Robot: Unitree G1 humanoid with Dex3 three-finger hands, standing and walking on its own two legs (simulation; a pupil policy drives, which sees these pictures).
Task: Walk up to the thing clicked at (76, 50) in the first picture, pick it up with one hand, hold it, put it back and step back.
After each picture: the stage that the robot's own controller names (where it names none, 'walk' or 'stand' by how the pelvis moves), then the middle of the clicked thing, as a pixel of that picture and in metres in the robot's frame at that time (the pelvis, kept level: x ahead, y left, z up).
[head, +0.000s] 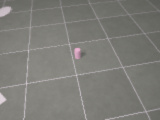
stand; (77, 53) +1.31 +0.08 -0.72
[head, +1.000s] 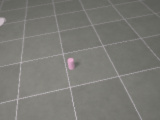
walk; (71, 63) +1.18 +0.24 -0.71
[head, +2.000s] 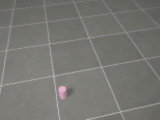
walk; (62, 92) +0.77 +0.23 -0.71
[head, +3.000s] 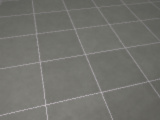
walk; out of the picture +0.45 +0.17 -0.71
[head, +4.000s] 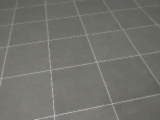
stand; out of the picture +0.36 +0.17 -0.72
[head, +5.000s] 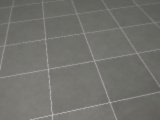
stand; out of the picture +0.36 +0.18 -0.72
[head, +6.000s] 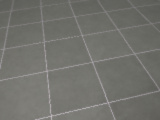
stand; out of the picture +0.37 +0.20 -0.73
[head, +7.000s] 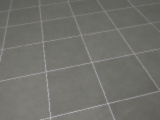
stand; out of the picture +0.36 +0.20 -0.73
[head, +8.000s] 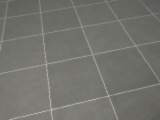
go down; out of the picture +0.36 +0.20 -0.72
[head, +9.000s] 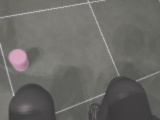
go down; (19, 60) +0.45 +0.22 -0.29
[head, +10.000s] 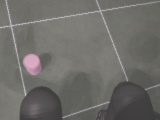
close in; (33, 65) +0.45 +0.21 -0.30
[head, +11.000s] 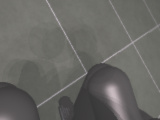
close in; out of the picture +0.44 +0.25 -0.22
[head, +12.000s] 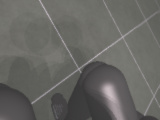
close; out of the picture +0.43 +0.26 -0.23
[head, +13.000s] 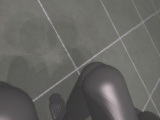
lift; out of the picture +0.39 +0.23 -0.23
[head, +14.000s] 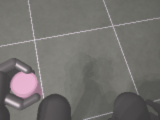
lift; (28, 88) +0.32 +0.20 -0.05
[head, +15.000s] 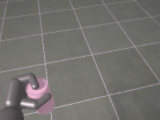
hold; (41, 96) +0.32 +0.16 +0.03
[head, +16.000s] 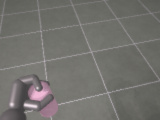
hold; (44, 100) +0.32 +0.16 +0.00
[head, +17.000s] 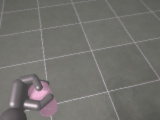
hold; (44, 99) +0.32 +0.16 -0.01
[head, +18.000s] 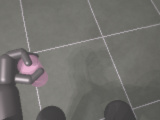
crouch; (34, 71) +0.41 +0.17 -0.09
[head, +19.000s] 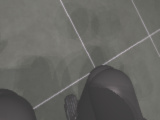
lower; out of the picture +0.44 +0.25 -0.22
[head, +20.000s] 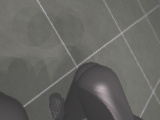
lower; out of the picture +0.43 +0.26 -0.24
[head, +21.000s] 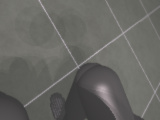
lower; out of the picture +0.43 +0.26 -0.24
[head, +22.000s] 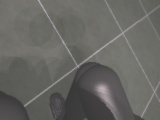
lower; out of the picture +0.44 +0.26 -0.23
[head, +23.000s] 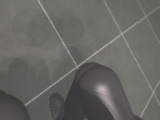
loosen; out of the picture +0.44 +0.26 -0.24
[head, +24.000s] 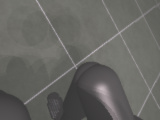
withdraw; out of the picture +0.43 +0.24 -0.24
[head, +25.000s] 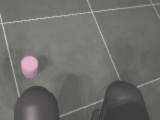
walk; (29, 67) +0.44 +0.20 -0.29
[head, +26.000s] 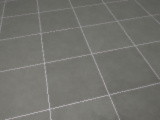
stand; out of the picture +0.37 +0.15 -0.65
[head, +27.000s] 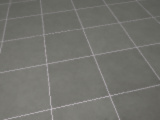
stand; out of the picture +0.38 +0.16 -0.67
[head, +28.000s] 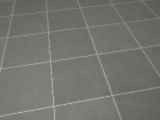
stand; out of the picture +0.38 +0.16 -0.68
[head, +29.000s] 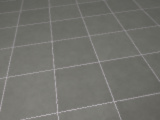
walk; out of the picture +0.39 +0.16 -0.72
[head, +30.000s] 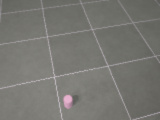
walk; (68, 101) +0.53 +0.12 -0.70
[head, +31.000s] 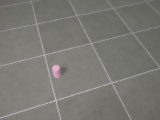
walk; (56, 71) +0.84 +0.26 -0.69
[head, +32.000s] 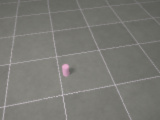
stand; (65, 70) +1.04 +0.19 -0.71
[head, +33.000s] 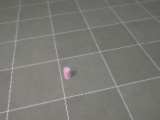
stand; (67, 73) +1.02 +0.20 -0.73
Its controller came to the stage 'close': yes
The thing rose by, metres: 0.72
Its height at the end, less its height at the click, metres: +0.00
